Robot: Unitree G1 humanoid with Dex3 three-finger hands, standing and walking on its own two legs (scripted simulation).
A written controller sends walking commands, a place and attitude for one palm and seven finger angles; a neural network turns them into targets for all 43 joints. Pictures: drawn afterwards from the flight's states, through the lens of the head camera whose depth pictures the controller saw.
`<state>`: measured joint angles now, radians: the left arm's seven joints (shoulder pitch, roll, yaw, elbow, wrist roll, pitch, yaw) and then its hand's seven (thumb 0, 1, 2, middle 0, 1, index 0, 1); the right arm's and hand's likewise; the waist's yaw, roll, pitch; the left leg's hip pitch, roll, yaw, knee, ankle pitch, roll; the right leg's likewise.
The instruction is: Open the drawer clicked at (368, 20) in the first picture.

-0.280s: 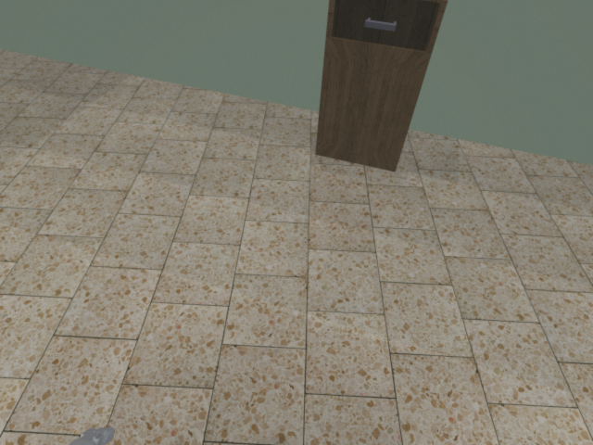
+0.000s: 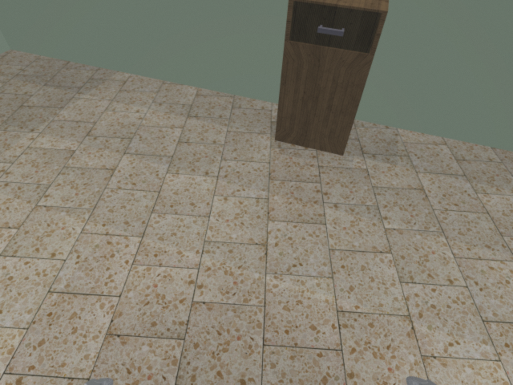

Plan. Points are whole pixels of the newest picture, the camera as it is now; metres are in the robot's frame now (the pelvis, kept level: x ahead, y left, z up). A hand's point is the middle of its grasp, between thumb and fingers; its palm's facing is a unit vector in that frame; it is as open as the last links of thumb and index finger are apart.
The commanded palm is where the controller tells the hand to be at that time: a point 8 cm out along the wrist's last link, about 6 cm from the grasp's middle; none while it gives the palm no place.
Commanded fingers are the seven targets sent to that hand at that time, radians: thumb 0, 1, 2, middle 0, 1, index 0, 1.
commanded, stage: stand and wait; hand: left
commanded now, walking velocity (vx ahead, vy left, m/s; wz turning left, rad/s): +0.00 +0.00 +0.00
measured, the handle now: (331, 29) +1.62 -0.26 -0.04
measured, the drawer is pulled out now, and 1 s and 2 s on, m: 0.00 0.00 0.00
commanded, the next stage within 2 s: look at it before walking up in 0.72 s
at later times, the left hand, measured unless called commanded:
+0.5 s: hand out of the picture +0.05 +0.23 -0.15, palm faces -0.03 -0.94 -0.34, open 7.4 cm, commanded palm none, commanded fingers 0.00 0.90 0.90 -0.20 -0.30 -0.20 -0.30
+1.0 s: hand out of the picture +0.05 +0.22 -0.15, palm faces -0.04 -0.94 -0.33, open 7.4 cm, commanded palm none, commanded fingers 0.00 0.90 0.90 -0.20 -0.30 -0.20 -0.30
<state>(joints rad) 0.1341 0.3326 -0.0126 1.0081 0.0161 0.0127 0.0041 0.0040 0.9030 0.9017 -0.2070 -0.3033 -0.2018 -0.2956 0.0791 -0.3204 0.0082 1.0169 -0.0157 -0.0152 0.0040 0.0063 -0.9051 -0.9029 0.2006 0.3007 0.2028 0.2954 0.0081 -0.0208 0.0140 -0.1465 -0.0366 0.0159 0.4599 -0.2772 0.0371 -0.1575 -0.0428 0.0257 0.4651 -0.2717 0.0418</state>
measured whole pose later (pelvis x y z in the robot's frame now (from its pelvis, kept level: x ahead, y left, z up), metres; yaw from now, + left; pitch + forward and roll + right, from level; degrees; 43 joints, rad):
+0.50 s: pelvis -0.02 -0.02 +0.00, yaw +0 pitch -3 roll +0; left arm 0.16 0.35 -0.01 1.08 0.01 0.01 0.00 0.00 0.90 0.90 -0.21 -0.30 -0.20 -0.30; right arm 0.13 -0.35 0.01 1.12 -0.01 -0.01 0.01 0.01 -0.91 -0.90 0.20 0.30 0.20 0.30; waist 0.00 -0.01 0.03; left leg -0.13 -0.01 0.01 0.40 -0.22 0.01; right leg -0.15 -0.02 0.02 0.41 -0.22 0.02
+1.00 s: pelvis -0.02 -0.02 +0.01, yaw +0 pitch -2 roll +0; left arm 0.14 0.34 -0.01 1.08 0.02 0.00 0.00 0.00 0.90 0.90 -0.21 -0.30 -0.20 -0.30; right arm 0.12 -0.34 0.01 1.12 -0.01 -0.01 0.01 0.01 -0.91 -0.90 0.20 0.30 0.20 0.30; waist 0.00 -0.01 0.03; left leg -0.14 0.00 0.01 0.38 -0.20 0.00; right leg -0.16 -0.01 0.02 0.39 -0.20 0.01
